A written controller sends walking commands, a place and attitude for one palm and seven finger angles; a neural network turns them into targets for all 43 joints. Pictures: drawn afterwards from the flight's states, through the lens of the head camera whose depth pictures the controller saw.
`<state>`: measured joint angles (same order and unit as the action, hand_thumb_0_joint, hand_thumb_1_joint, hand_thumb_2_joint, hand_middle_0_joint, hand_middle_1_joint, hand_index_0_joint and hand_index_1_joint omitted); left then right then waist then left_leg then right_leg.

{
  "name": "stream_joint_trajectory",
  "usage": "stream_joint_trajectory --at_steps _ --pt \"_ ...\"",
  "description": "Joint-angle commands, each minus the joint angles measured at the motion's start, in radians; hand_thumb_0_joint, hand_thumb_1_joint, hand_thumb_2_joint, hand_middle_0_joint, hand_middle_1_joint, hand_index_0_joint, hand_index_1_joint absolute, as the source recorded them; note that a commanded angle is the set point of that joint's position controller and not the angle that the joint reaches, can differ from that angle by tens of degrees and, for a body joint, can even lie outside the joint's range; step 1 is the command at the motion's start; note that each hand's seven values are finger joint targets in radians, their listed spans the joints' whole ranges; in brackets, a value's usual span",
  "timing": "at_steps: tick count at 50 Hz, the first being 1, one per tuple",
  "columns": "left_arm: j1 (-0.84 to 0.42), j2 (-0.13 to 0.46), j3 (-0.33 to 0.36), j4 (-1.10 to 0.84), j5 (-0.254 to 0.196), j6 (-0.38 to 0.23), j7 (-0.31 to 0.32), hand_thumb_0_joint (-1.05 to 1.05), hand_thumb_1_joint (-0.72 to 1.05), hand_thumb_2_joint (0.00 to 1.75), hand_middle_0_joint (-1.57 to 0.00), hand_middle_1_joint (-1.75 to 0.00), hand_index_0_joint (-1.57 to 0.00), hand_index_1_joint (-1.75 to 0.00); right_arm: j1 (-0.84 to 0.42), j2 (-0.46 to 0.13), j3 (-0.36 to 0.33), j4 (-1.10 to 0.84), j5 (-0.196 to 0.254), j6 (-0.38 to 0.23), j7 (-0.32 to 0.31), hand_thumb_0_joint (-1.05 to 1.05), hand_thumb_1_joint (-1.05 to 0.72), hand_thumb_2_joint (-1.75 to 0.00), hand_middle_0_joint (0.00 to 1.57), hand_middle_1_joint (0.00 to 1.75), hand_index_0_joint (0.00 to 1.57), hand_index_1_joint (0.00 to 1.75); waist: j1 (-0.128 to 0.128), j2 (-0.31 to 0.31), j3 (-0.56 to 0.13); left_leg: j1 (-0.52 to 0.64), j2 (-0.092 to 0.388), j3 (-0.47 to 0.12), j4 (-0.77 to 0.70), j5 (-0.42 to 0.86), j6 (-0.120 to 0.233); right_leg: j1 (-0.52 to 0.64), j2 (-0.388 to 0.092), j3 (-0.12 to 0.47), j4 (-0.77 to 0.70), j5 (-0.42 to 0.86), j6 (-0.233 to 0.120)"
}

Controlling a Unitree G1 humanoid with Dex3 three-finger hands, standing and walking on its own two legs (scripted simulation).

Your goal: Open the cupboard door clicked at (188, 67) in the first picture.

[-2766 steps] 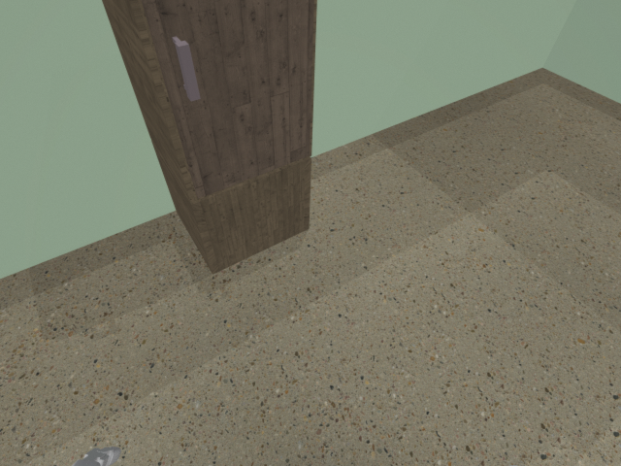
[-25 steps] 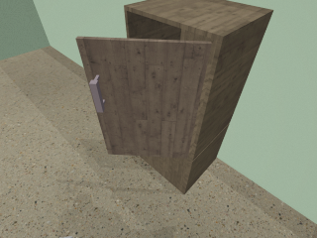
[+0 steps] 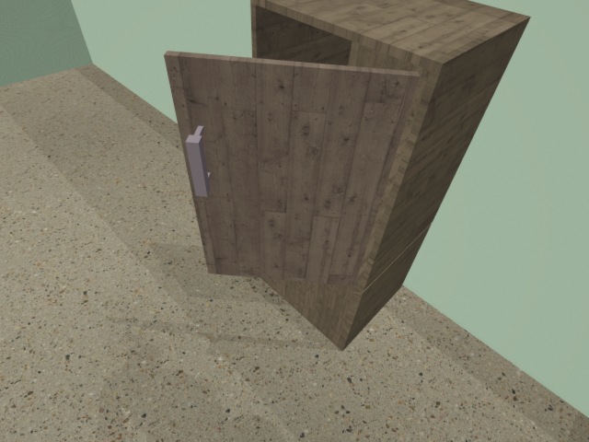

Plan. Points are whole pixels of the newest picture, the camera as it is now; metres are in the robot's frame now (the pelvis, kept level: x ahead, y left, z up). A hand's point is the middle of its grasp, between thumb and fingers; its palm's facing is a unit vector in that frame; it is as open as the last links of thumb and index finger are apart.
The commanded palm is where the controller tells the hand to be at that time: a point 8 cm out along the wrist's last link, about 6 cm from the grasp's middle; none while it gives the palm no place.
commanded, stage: look again from close up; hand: left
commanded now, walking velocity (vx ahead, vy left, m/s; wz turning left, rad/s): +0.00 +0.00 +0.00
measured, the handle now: (201, 161) +0.58 +0.21 +0.06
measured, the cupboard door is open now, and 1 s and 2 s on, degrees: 40 40 40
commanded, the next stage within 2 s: raise the hand with hooked fingers in 0.42 s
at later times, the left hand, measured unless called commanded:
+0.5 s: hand out of the picture +0.03 +0.23 -0.18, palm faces +0.00 -0.98 -0.21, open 7.4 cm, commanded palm none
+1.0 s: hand (120, 408) +0.18 +0.24 -0.05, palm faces +0.14 -0.99 -0.04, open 8.9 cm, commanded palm +0.16 +0.29 -0.03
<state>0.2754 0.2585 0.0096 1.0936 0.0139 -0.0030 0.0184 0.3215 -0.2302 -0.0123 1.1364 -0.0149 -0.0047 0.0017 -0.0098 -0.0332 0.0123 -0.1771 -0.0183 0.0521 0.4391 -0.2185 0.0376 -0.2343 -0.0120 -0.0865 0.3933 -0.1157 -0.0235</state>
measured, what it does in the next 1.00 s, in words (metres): lowers itself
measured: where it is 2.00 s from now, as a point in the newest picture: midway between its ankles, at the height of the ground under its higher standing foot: outside the picture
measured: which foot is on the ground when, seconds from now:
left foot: down 0.00-1.00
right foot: down 0.00-1.00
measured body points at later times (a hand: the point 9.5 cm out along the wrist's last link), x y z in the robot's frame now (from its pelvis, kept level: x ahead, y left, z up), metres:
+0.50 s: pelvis +0.02 +0.04 +0.00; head +0.02 +0.06 +0.45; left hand +0.03 +0.28 -0.16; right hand +0.07 -0.21 -0.14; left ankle +0.02 +0.09 -0.74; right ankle +0.07 -0.11 -0.74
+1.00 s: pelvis +0.03 +0.00 -0.08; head +0.08 +0.02 +0.36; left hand +0.16 +0.29 -0.04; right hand +0.26 -0.23 -0.12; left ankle +0.02 +0.09 -0.74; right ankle +0.06 -0.08 -0.74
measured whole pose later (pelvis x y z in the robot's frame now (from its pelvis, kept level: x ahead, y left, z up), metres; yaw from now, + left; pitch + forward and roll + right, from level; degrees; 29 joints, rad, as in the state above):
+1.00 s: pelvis +0.03 +0.00 -0.08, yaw +3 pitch +13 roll -1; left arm 0.52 0.25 0.29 0.07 -0.36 -0.47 -0.41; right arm 0.18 -0.27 -0.05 0.49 0.03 -0.28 -0.02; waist 0.03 -0.02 -0.12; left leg -0.79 -0.02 0.00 1.13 -0.56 0.04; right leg -0.83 0.03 -0.11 1.07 -0.47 -0.07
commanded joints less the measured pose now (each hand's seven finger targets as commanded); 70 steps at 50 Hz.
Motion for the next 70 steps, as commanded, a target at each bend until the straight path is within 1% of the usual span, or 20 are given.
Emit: stream_joint_trajectory --at_steps 1,25,26,27,28,29,31,33,34,36,38,39,42,45,47,49,51,59,66,70 --pt "0.014 0.127 0.019 -0.052 0.005 -0.022 0.013 0.0 0.9 0.9 -0.2 -0.3 -0.2 -0.3 -0.025 -0.158 -0.029 -0.055 0.001 -0.023 -0.016 0.0 -0.9 -0.9 0.2 0.3 0.2 0.3 0.015 0.043 0.066 -0.166 0.128 -0.149 -0.176 -0.19 0.009 0.065 -0.12 0.158 -0.09 -0.207 -0.008" --pt "0.022 0.086 0.005 -0.037 0.011 -0.013 0.02 0.0 0.9 0.9 -0.2 -0.3 -0.2 -0.3 -0.126 -0.166 -0.031 -0.073 0.007 -0.031 -0.024 0.0 -0.9 -0.9 0.2 0.3 0.2 0.3 0.013 0.048 0.039 -0.026 0.154 -0.158 -0.211 0.068 -0.004 0.083 -0.117 0.104 -0.03 0.019 0.013" --pt "0.097 0.011 -0.022 -0.005 0.017 -0.022 0.058 0.0 0.9 0.9 -0.2 -0.3 -0.2 -0.3 -0.106 -0.105 0.0 -0.131 0.017 -0.041 -0.018 0.0 -0.9 -0.9 0.2 0.3 0.2 0.3 0.019 0.142 -0.01 0.017 0.183 -0.098 -0.067 0.465 -0.04 0.04 -0.099 0.086 0.087 0.075 0.019" --pt "-0.699 0.314 0.222 -1.579 -0.175 -0.236 0.055 0.0 0.88 0.89 -0.2 -0.32 -0.2 -0.32 -0.055 -0.201 -0.016 -0.482 0.068 -0.172 -0.054 0.0 -0.9 -0.9 0.2 0.3 0.2 0.3 -0.097 0.286 -0.439 0.286 0.085 -0.201 -0.135 0.414 -0.139 0.05 0.012 0.018 0.174 0.002 0.023" --pt "-0.2 0.238 0.176 -1.322 -0.108 -0.186 0.078 0.0 0.85 0.88 -0.2 -0.33 -0.2 -0.33 -0.16 -0.157 0.008 -0.446 0.055 -0.27 -0.08 0.0 -0.9 -0.9 0.2 0.3 0.2 0.3 0.019 0.352 -0.333 0.252 0.139 -0.206 -0.178 0.357 -0.147 -0.091 -0.001 0.044 0.273 -0.242 -0.009" --pt "0.099 -0.004 0.063 -1.135 -0.155 -0.066 0.096 0.0 0.83 0.87 -0.21 -0.34 -0.21 -0.34 -0.158 -0.096 -0.003 -0.446 0.058 -0.295 -0.068 0.0 -0.9 -0.9 0.2 0.3 0.2 0.3 0.0 0.264 -0.144 0.059 0.117 -0.194 -0.212 0.144 -0.168 -0.15 -0.003 0.006 0.318 -0.297 -0.002" --pt "0.014 -0.052 0.046 -1.17 -0.206 -0.147 0.048 0.0 0.78 0.85 -0.21 -0.37 -0.21 -0.37 -0.143 -0.152 -0.034 -0.482 0.055 -0.321 -0.05 0.0 -0.9 -0.9 0.2 0.3 0.2 0.3 -0.034 0.094 0.045 -0.076 0.064 -0.154 -0.065 0.028 -0.093 -0.202 0.002 0.003 0.206 -0.219 -0.003" --pt "0.185 -0.022 0.152 -0.983 -0.221 -0.275 -0.021 0.0 0.74 0.83 -0.21 -0.4 -0.21 -0.4 -0.14 -0.167 -0.049 -0.529 0.027 -0.324 -0.031 0.0 -0.9 -0.9 0.2 0.3 0.2 0.3 -0.012 -0.108 0.032 -0.251 0.035 -0.15 0.101 -0.048 -0.079 -0.267 0.017 -0.023 0.183 -0.214 -0.009" --pt "0.31 -0.01 0.194 -0.903 -0.232 -0.345 -0.084 0.0 0.71 0.82 -0.21 -0.42 -0.21 -0.42 -0.147 -0.169 -0.056 -0.557 0.029 -0.322 -0.012 0.0 -0.9 -0.9 0.2 0.3 0.2 0.3 0.03 -0.033 -0.01 -0.3 0.012 -0.123 0.168 -0.005 -0.089 -0.288 0.018 -0.018 0.233 -0.2 -0.022" --pt "0.384 -0.045 0.189 -0.85 -0.281 -0.511 -0.229 0.0 0.67 0.8 -0.22 -0.45 -0.22 -0.45 -0.192 -0.158 -0.073 -0.62 0.033 -0.316 0.004 0.0 -0.9 -0.9 0.2 0.3 0.2 0.3 0.046 -0.245 -0.044 -0.486 -0.004 -0.095 0.28 -0.134 -0.089 -0.371 0.022 0.0 0.341 -0.343 -0.019" --pt "0.373 0.045 0.247 -0.849 -0.29 -0.642 -0.376 0.0 0.62 0.78 -0.22 -0.48 -0.22 -0.48 -0.235 -0.175 -0.086 -0.696 0.04 -0.325 0.018 0.0 -0.9 -0.9 0.2 0.3 0.2 0.3 0.045 -0.146 -0.091 -0.586 -0.026 -0.057 0.392 -0.187 -0.067 -0.396 0.008 0.061 0.4 -0.386 -0.025" --pt "0.38 0.111 0.309 -0.828 -0.299 -0.645 -0.436 0.0 0.6 0.77 -0.22 -0.5 -0.22 -0.5 -0.223 -0.186 -0.091 -0.727 0.048 -0.318 0.021 0.0 -0.9 -0.9 0.2 0.3 0.2 0.3 0.063 -0.036 -0.097 -0.59 -0.031 -0.057 0.409 -0.172 -0.069 -0.397 0.007 0.083 0.431 -0.366 -0.037" --pt "0.297 0.141 0.368 -1.053 -0.389 -0.573 -0.495 0.0 0.53 0.74 -0.23 -0.54 -0.23 -0.54 -0.219 -0.169 -0.077 -0.813 0.064 -0.314 0.004 0.0 -0.9 -0.9 0.2 0.3 0.2 0.3 0.084 0.059 -0.312 -0.579 -0.026 -0.062 0.436 -0.126 -0.047 -0.368 0.011 0.095 0.485 -0.322 -0.022" --pt "0.149 0.21 0.434 -1.311 -0.435 -0.559 -0.453 0.0 0.46 0.71 -0.23 -0.58 -0.23 -0.58 -0.155 -0.147 -0.07 -0.81 0.049 -0.31 -0.019 0.0 -0.9 -0.9 0.2 0.3 0.2 0.3 0.06 0.134 -0.392 -0.545 -0.005 -0.083 0.494 -0.021 -0.034 -0.346 0.02 0.127 0.502 -0.215 -0.015" --pt "0.129 0.162 0.377 -1.401 -0.415 -0.577 -0.423 0.0 0.41 0.69 -0.24 -0.62 -0.24 -0.62 -0.128 -0.134 -0.067 -0.782 0.047 -0.313 -0.029 0.0 -0.9 -0.9 0.2 0.3 0.2 0.3 0.021 0.158 -0.399 -0.507 0.004 -0.09 0.524 0.055 -0.025 -0.355 0.026 0.122 0.512 -0.085 -0.008" --pt "0.04 0.17 0.334 -1.405 -0.391 -0.585 -0.428 0.0 0.36 0.67 -0.24 -0.64 -0.24 -0.64 -0.111 -0.143 -0.055 -0.745 0.036 -0.314 -0.041 0.0 -0.9 -0.9 0.2 0.3 0.2 0.3 -0.03 0.133 -0.354 -0.53 0.013 -0.105 0.565 0.072 -0.015 -0.391 0.033 0.126 0.526 -0.035 -0.006" --pt "0.062 0.171 0.331 -1.326 -0.377 -0.571 -0.459 0.0 0.32 0.65 -0.24 -0.68 -0.24 -0.68 -0.109 -0.145 -0.058 -0.711 0.047 -0.32 -0.051 0.0 -0.9 -0.9 0.2 0.3 0.2 0.3 -0.045 0.126 -0.328 -0.558 0.017 -0.102 0.576 0.022 -0.008 -0.401 0.026 0.134 0.498 -0.08 0.003" --pt "0.096 0.295 0.498 -1.179 -0.462 -0.386 -0.537 0.0 0.13 0.57 -0.25 -0.8 -0.25 -0.8 -0.143 -0.15 -0.035 -0.735 0.069 -0.308 -0.069 0.0 -0.9 -0.9 0.2 0.3 0.2 0.3 0.039 0.059 -0.412 -0.561 0.009 -0.106 0.508 0.06 -0.007 -0.169 -0.011 0.181 0.411 0.006 0.04" --pt "0.069 0.243 0.452 -1.137 -0.452 -0.391 -0.507 0.0 -0.03 0.5 -0.27 -0.9 -0.27 -0.9 -0.127 -0.152 -0.028 -0.738 0.068 -0.316 -0.058 0.0 -0.9 -0.9 0.2 0.3 0.2 0.3 0.029 0.037 -0.323 -0.534 0.006 -0.094 0.43 0.027 -0.01 -0.205 -0.011 0.148 0.365 -0.057 0.035" --pt "-0.024 0.288 0.453 -1.15 -0.447 -0.401 -0.513 0.0 -0.13 0.46 -0.27 -0.96 -0.27 -0.96 -0.107 -0.171 -0.026 -0.741 0.07 -0.322 -0.064 0.0 -0.9 -0.9 0.2 0.3 0.2 0.3 0.019 0.041 -0.311 -0.495 0.007 -0.09 0.399 -0.002 -0.004 -0.216 -0.004 0.144 0.335 -0.158 0.02"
